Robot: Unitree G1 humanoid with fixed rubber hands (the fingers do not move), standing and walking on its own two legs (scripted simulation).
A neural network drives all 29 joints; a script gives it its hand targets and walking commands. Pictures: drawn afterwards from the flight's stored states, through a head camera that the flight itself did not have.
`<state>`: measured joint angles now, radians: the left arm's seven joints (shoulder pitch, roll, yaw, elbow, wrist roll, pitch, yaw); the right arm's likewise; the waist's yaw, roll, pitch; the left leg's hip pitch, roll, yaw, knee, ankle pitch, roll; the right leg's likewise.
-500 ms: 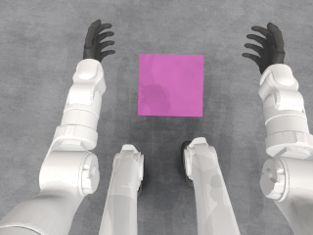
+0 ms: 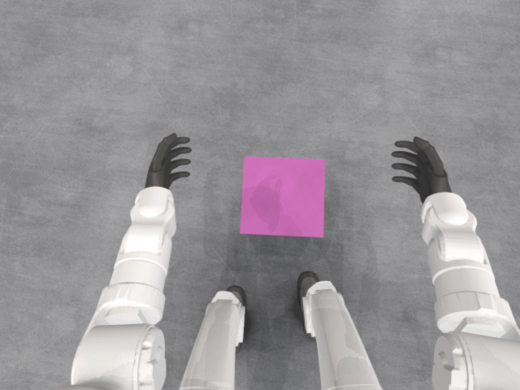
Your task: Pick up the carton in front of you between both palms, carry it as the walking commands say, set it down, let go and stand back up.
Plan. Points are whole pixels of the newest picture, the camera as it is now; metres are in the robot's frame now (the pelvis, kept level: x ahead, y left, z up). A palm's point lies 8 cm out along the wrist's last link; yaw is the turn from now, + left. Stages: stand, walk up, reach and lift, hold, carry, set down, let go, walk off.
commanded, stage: let go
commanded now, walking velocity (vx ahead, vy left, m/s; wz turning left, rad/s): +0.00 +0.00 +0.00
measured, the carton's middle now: (281, 201) +0.42 -0.04 -0.56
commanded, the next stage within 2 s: stand in 1.00 s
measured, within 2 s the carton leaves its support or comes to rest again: neither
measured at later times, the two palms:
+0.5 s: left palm (66, 293) +0.26 +0.23 +0.01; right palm (495, 308) +0.23 -0.23 +0.02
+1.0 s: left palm (42, 329) +0.23 +0.24 +0.03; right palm (500, 322) +0.22 -0.22 +0.03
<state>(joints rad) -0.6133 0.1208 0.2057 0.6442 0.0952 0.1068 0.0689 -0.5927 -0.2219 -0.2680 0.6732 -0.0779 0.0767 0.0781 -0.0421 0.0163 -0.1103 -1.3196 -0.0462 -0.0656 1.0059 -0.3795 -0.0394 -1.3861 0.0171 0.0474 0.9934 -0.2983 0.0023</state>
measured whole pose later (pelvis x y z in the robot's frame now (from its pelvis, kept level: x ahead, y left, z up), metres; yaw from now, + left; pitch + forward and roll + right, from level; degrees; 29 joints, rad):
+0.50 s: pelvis +0.06 +0.01 +0.09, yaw -2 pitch +11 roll +0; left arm 0.14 0.18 0.08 0.49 0.02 -0.02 -0.03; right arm 0.18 -0.20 -0.06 0.46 0.01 -0.02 0.06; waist -0.02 -0.01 -0.02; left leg -0.39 -0.01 -0.07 0.50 -0.30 -0.01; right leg -0.45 0.02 0.05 0.48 -0.22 0.01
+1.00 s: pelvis +0.06 +0.02 +0.09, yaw -2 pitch -5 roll -1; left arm 0.22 0.20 0.04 0.44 0.01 0.11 -0.05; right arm 0.22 -0.21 -0.04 0.39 -0.03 0.18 0.06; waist 0.00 0.02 0.11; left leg -0.05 -0.01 -0.06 0.45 -0.32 0.00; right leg -0.11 0.02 0.05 0.45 -0.25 0.01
